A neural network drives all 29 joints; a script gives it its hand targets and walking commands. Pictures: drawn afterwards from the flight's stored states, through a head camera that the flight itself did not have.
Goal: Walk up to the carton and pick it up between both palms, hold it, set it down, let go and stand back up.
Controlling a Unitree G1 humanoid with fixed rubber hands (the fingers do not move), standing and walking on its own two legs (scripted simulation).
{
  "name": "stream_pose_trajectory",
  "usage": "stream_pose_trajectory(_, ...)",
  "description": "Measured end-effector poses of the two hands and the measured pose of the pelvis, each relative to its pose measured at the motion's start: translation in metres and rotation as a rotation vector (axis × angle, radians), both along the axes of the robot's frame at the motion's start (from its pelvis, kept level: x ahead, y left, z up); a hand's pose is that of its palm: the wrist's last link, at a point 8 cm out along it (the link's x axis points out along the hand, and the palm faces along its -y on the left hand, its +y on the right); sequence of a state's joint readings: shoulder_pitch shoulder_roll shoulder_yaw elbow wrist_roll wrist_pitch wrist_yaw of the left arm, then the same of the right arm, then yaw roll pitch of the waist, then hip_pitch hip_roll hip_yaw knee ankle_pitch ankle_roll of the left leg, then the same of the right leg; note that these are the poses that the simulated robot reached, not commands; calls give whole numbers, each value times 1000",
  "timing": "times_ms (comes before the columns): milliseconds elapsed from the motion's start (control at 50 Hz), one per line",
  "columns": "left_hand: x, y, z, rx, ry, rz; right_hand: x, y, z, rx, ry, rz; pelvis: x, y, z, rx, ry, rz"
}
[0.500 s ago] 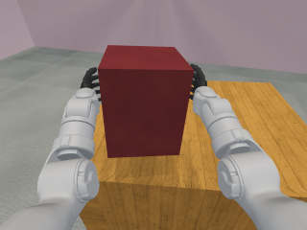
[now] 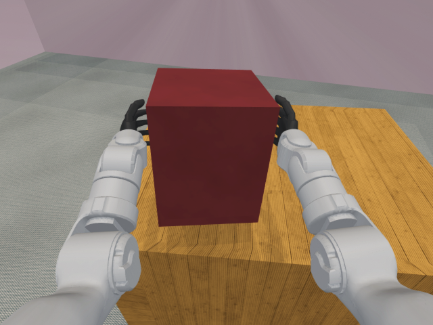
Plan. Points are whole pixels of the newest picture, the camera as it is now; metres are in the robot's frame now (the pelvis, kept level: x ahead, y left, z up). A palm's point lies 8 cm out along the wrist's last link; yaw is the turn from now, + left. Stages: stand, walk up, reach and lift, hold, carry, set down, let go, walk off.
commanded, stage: set down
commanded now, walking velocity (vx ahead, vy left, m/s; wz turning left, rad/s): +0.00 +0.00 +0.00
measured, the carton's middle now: (207, 144) +0.43 +0.01 +0.16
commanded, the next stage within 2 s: none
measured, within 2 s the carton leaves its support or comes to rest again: neither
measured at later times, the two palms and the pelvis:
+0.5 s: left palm (138, 152) +0.41 +0.15 +0.16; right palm (284, 150) +0.40 -0.14 +0.16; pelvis +0.00 +0.00 +0.00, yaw +0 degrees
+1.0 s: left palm (144, 164) +0.41 +0.14 +0.12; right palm (283, 164) +0.40 -0.15 +0.12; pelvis +0.01 +0.00 +0.00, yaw +0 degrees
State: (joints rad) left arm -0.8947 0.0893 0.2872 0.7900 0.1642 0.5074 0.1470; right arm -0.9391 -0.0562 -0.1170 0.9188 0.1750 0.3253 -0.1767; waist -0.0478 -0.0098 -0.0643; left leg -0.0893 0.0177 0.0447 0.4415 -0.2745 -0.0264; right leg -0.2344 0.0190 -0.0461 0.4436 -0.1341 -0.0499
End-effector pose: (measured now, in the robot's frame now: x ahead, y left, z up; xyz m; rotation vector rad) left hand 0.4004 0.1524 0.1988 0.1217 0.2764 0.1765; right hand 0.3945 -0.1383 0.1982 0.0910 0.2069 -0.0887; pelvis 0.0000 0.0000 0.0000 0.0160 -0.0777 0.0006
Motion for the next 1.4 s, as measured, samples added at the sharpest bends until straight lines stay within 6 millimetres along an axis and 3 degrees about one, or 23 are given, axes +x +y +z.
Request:
stream_pose_trajectory(260, 1, -3, -26, -12, 30, 4, -2, -3, -32, 12, 30, -6, 2, 1, 0, -1, 8, 0)
stream_pose_trajectory(680, 18, -5, -52, -22, 42, 3, 18, -5, -45, -27, 37, 0, 10, 2, 0, -2, 62, 1)
stream_pose_trajectory(940, 14, -8, -77, -33, 86, 5, 11, -8, -77, -10, 82, -7, 14, 4, 1, -5, 68, 1)
stream_pose_trajectory(1140, 12, -11, -70, -33, 33, 5, 10, -11, -69, -12, 29, -7, 13, 3, 1, -4, 67, 1)
stream_pose_trajectory(1400, 12, -13, -85, -16, 58, 6, 15, -12, -76, -51, 45, 12, 15, 3, 1, -5, 78, 2)
